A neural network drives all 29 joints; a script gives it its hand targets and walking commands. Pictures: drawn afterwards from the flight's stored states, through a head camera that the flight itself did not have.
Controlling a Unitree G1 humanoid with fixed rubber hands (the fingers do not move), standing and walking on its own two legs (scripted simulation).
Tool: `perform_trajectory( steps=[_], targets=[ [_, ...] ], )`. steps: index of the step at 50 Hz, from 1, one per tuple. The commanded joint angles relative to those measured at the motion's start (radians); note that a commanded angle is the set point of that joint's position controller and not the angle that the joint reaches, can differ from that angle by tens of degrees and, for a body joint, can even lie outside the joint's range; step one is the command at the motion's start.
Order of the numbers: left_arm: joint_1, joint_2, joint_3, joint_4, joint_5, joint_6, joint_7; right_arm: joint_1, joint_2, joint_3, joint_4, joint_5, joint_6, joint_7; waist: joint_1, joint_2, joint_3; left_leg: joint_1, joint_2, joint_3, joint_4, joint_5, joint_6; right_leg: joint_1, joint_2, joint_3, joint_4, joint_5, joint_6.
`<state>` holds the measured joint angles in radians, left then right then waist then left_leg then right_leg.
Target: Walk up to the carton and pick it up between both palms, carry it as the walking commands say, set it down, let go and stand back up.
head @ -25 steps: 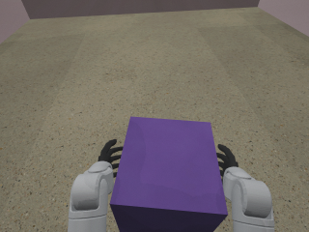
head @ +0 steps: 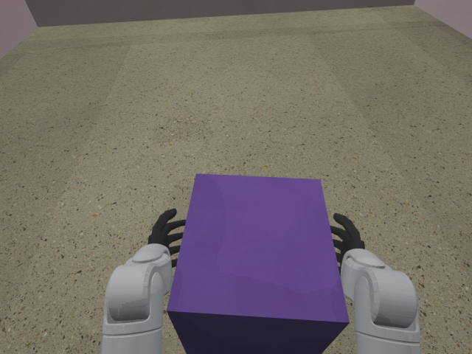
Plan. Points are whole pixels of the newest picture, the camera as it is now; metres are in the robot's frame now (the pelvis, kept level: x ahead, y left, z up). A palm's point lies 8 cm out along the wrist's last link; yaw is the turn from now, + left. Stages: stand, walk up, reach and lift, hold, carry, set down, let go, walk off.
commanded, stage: carry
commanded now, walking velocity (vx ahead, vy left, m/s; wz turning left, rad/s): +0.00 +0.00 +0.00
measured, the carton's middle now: (252, 275) +0.28 +0.00 +0.00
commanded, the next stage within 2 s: none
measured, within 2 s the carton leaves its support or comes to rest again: neither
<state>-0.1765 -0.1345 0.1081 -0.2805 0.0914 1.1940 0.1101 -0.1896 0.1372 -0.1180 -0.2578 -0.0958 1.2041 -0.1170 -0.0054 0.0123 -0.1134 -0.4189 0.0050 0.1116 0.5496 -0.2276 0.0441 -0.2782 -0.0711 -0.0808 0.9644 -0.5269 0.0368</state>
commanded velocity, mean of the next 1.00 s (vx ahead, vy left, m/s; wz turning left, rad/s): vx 0.00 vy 0.00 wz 0.00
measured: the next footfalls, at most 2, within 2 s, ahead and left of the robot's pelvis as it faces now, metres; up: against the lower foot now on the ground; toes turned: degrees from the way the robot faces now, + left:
right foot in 0.18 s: +0.21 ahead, -0.11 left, +0.00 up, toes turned -5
left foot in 0.36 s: +0.15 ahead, +0.11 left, +0.00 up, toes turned +6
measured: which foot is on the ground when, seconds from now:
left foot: down 0.00-0.20, up 0.22-0.34, down 0.36-0.60, up 0.62-0.72, down 0.74-1.00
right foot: up 0.00-0.16, down 0.18-0.74, up 0.76-1.00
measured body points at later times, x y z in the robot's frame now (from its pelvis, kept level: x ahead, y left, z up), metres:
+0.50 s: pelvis +0.23 +0.02 +0.00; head +0.26 +0.02 +0.45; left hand +0.52 +0.17 +0.06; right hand +0.52 -0.13 +0.06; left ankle +0.11 +0.10 -0.72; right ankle +0.17 -0.10 -0.73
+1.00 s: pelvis +0.42 +0.08 +0.00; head +0.44 +0.10 +0.45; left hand +0.71 +0.23 +0.06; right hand +0.71 -0.07 +0.08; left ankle +0.32 +0.12 -0.73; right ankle +0.41 -0.05 -0.71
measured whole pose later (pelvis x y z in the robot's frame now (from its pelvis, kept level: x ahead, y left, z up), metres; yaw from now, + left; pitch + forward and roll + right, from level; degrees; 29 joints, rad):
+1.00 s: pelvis +0.42 +0.08 +0.00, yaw -1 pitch +5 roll -3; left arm -0.18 -0.14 0.10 -0.36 0.08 1.21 0.13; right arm -0.19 0.14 -0.12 -0.31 -0.10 1.20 -0.10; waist 0.00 -0.01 -0.07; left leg -0.20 -0.01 0.14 0.57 -0.46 0.08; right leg -0.43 0.00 -0.07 0.75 -0.45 0.03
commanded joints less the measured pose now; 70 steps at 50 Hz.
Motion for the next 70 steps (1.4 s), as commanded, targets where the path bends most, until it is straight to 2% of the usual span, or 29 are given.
perform_trajectory(
  steps=[1, 4, 5, 7, 9, 12, 18, 21, 24, 26, 28, 29, 31, 33, 34, 36, 38, 40, 46, 51, 53, 55, 57, 60, 62, 63, 65, 66, 70],
  targets=[
    [-0.539, -0.949, -0.698, -0.192, -0.419, -0.014, -0.253, -0.544, 1.014, 0.782, -0.208, 0.446, -0.017, 0.241, -0.013, 0.016, -0.279, 0.804, 0.311, -0.250, -0.109, 1.083, 0.150, -0.442, 0.036, 0.024, -0.207, 0.012, 0.043],
    [-0.582, -0.957, -0.741, -0.255, -0.428, -0.025, -0.236, -0.522, 0.996, 0.737, -0.213, 0.420, -0.034, 0.244, 0.008, 0.231, -0.312, 0.678, 0.248, -0.111, -0.083, 1.037, 0.085, -0.134, 0.056, -0.020, -0.546, 0.294, 0.031],
    [-0.575, -0.949, -0.729, -0.268, -0.415, -0.030, -0.238, -0.567, 0.985, 0.759, -0.269, 0.428, -0.041, 0.241, 0.021, 0.204, -0.349, 0.670, 0.190, -0.046, -0.006, 1.060, 0.047, -0.015, 0.062, -0.041, -0.716, 0.504, 0.020],
    [-0.485, -0.928, -0.708, -0.241, -0.409, -0.034, -0.240, -0.536, 0.960, 0.776, -0.302, 0.422, -0.042, 0.234, 0.020, -0.020, -0.397, 0.330, 0.106, -0.020, 0.059, 0.655, -0.027, 0.383, -0.053, 0.050, -0.597, 1.083, -0.043],
    [-0.510, -0.921, -0.724, -0.185, -0.422, -0.020, -0.247, -0.555, 0.957, 0.767, -0.264, 0.420, -0.023, 0.237, 0.015, -0.265, -0.351, -0.010, -0.004, 0.000, 0.201, -0.211, -0.073, 0.609, -0.225, 0.243, -0.470, 1.710, -0.135],
    [-0.529, -0.939, -0.718, -0.154, -0.403, -0.006, -0.263, -0.540, 0.951, 0.765, -0.190, 0.403, -0.009, 0.239, 0.014, -0.206, -0.308, 0.005, 0.024, -0.028, 0.015, -0.271, -0.053, 0.503, -0.226, 0.184, -0.475, 1.408, -0.133],
    [-0.553, -0.894, -0.723, -0.150, -0.400, 0.001, -0.254, -0.577, 0.918, 0.747, -0.186, 0.407, -0.007, 0.246, 0.002, -0.039, -0.305, 0.383, 0.173, -0.100, -0.058, 0.724, -0.035, 0.139, -0.072, 0.019, -0.414, 0.844, -0.028],
    [-0.575, -0.916, -0.723, -0.133, -0.402, 0.008, -0.248, -0.556, 0.929, 0.720, -0.131, 0.408, -0.002, 0.252, 0.006, 0.163, -0.272, 0.571, 0.244, -0.126, -0.042, 1.180, 0.012, -0.060, 0.013, -0.027, -0.400, 0.419, -0.020],
    [-0.544, -0.915, -0.741, -0.174, -0.409, 0.002, -0.248, -0.549, 0.941, 0.729, -0.199, 0.409, -0.007, 0.248, 0.010, 0.160, -0.348, 0.687, 0.183, -0.053, 0.127, 1.527, 0.016, -0.077, 0.103, -0.125, -0.515, 0.440, -0.006],
    [-0.585, -0.911, -0.765, -0.265, -0.429, -0.015, -0.237, -0.549, 0.919, 0.726, -0.275, 0.413, -0.018, 0.243, 0.030, 0.013, -0.418, 0.344, 0.099, 0.038, 0.366, 1.259, -0.088, 0.314, 0.048, -0.051, -0.428, 1.077, -0.044],
    [-0.571, -0.943, -0.769, -0.262, -0.443, -0.020, -0.235, -0.573, 0.973, 0.755, -0.317, 0.435, -0.021, 0.239, 0.052, -0.341, -0.365, -0.406, -0.028, 0.073, 0.443, -0.167, -0.149, 0.886, -0.180, 0.218, -0.302, 1.953, -0.199],
    [-0.536, -0.926, -0.761, -0.253, -0.435, -0.022, -0.227, -0.527, 0.961, 0.753, -0.280, 0.441, -0.018, 0.245, 0.051, -0.325, -0.314, -0.603, 0.009, -0.013, 0.379, -0.492, -0.155, 1.001, -0.289, 0.351, -0.320, 2.009, -0.244],
    [-0.569, -0.967, -0.790, -0.274, -0.443, -0.023, -0.225, -0.560, 0.944, 0.739, -0.297, 0.439, -0.027, 0.256, 0.052, -0.234, -0.220, -0.691, 0.018, -0.073, 0.316, -0.603, -0.100, 0.910, -0.258, 0.322, -0.286, 1.777, -0.215],
    [-0.616, -0.915, -0.776, -0.265, -0.426, -0.007, -0.223, -0.466, 0.935, 0.699, -0.171, 0.421, -0.018, 0.254, 0.004, -0.104, -0.193, -0.223, 0.002, 0.006, -0.042, -0.192, -0.076, 0.536, -0.148, 0.139, -0.293, 1.519, -0.121],
    [-0.573, -0.880, -0.777, -0.280, -0.414, -0.013, -0.220, -0.404, 0.941, 0.690, -0.165, 0.410, -0.027, 0.254, -0.031, 0.001, -0.288, 0.197, 0.015, 0.026, -0.225, 0.236, -0.067, 0.285, -0.089, 0.009, -0.151, 1.311, -0.050],
    [-0.558, -0.902, -0.800, -0.293, -0.412, -0.003, -0.209, -0.381, 0.924, 0.662, -0.159, 0.402, -0.017, 0.261, -0.006, 0.443, -0.358, 0.742, 0.325, -0.280, -0.027, 1.580, 0.039, -0.266, 0.071, 0.005, 0.117, -0.097, 0.086],
    [-0.562, -0.871, -0.778, -0.205, -0.397, 0.000, -0.225, -0.417, 0.874, 0.651, -0.143, 0.375, -0.032, 0.261, -0.006, 0.172, -0.294, 0.593, 0.366, -0.308, -0.042, 1.558, 0.082, -0.234, 0.047, 0.074, 0.098, -0.124, 0.018],
    [-0.555, -0.877, -0.741, -0.150, -0.378, 0.003, -0.230, -0.505, 0.891, 0.643, -0.139, 0.382, -0.021, 0.264, -0.013, 0.135, -0.208, 0.594, 0.301, -0.244, -0.048, 1.351, 0.062, -0.308, 0.068, 0.051, 0.095, -0.048, 0.007],
    [-0.531, -0.869, -0.727, -0.143, -0.363, 0.013, -0.223, -0.478, 0.904, 0.664, -0.110, 0.375, -0.015, 0.266, -0.008, 0.198, -0.208, 0.571, 0.226, -0.101, -0.036, 1.128, 0.059, -0.188, 0.052, 0.001, -0.285, 0.163, -0.003],
    [-0.550, -0.847, -0.654, -0.060, -0.305, -0.059, -0.229, -0.455, 0.861, 0.589, -0.019, 0.285, -0.081, 0.263, 0.015, 0.207, -0.338, 0.551, 0.169, -0.064, 0.122, 1.268, -0.073, 0.055, 0.054, 0.010, -0.478, 0.628, -0.064],
    [-0.550, -0.825, -0.679, -0.119, -0.312, -0.089, -0.230, -0.494, 0.867, 0.624, -0.085, 0.315, -0.103, 0.260, 0.027, 0.060, -0.359, 0.246, 0.094, -0.022, 0.309, 0.829, -0.143, 0.290, -0.067, 0.100, -0.376, 1.114, -0.169],
    [-0.555, -0.903, -0.741, -0.135, -0.365, -0.070, -0.232, -0.576, 0.908, 0.704, -0.168, 0.406, -0.075, 0.262, 0.041, -0.210, -0.273, -0.188, -0.032, -0.057, 0.525, -0.043, -0.198, 0.498, -0.231, 0.313, -0.342, 1.558, -0.349],
    [-0.498, -0.883, -0.675, -0.063, -0.316, -0.069, -0.229, -0.481, 0.880, 0.655, -0.077, 0.349, -0.072, 0.256, 0.028, -0.207, -0.196, -0.262, 0.031, -0.162, 0.398, -0.493, -0.139, 0.459, -0.291, 0.396, -0.401, 1.501, -0.316],
    [-0.566, -0.866, -0.663, -0.085, -0.312, -0.095, -0.226, -0.444, 0.905, 0.634, -0.042, 0.344, -0.105, 0.252, -0.022, -0.133, -0.275, -0.007, 0.044, -0.091, -0.218, -0.111, -0.107, 0.394, -0.140, 0.123, -0.281, 1.253, -0.140],
    [-0.569, -0.872, -0.736, -0.217, -0.372, -0.091, -0.221, -0.464, 0.908, 0.689, -0.156, 0.365, -0.101, 0.253, -0.026, 0.180, -0.323, 0.594, 0.242, -0.248, -0.123, 1.122, -0.049, -0.181, 0.014, -0.008, -0.084, 0.263, -0.004],
    [-0.561, -0.847, -0.671, -0.112, -0.318, -0.098, -0.223, -0.439, 0.895, 0.614, -0.055, 0.309, -0.117, 0.248, -0.009, 0.206, -0.347, 0.679, 0.304, -0.281, -0.001, 1.451, 0.025, -0.264, 0.038, 0.015, -0.073, -0.051, 0.005],
    [-0.494, -0.794, -0.546, 0.098, -0.208, -0.159, -0.226, -0.427, 0.829, 0.515, 0.105, 0.214, -0.185, 0.247, -0.005, 0.166, -0.296, 0.630, 0.294, -0.256, -0.008, 1.453, 0.066, -0.293, 0.058, 0.023, -0.165, -0.063, -0.017],
    [-0.503, -0.824, -0.620, -0.054, -0.276, -0.155, -0.228, -0.485, 0.861, 0.613, -0.098, 0.287, -0.174, 0.242, -0.018, 0.087, -0.320, 0.666, 0.249, -0.210, 0.010, 1.260, 0.079, -0.278, 0.065, -0.004, -0.283, 0.034, -0.019],
    [-0.526, -0.871, -0.697, -0.177, -0.349, -0.138, -0.225, -0.471, 0.900, 0.712, -0.166, 0.351, -0.148, 0.237, -0.003, 0.133, -0.318, 0.541, 0.209, -0.167, 0.005, 1.118, 0.015, -0.115, 0.051, 0.007, -0.359, 0.220, -0.035]
  ],
)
